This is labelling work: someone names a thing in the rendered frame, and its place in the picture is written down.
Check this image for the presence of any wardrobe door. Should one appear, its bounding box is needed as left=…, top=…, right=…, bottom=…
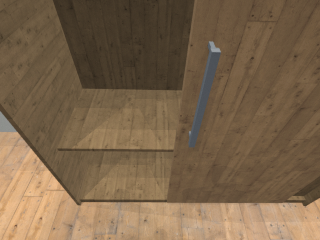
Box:
left=293, top=176, right=320, bottom=196
left=167, top=0, right=320, bottom=203

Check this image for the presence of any handle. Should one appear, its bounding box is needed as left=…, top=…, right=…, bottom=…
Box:
left=188, top=41, right=221, bottom=148

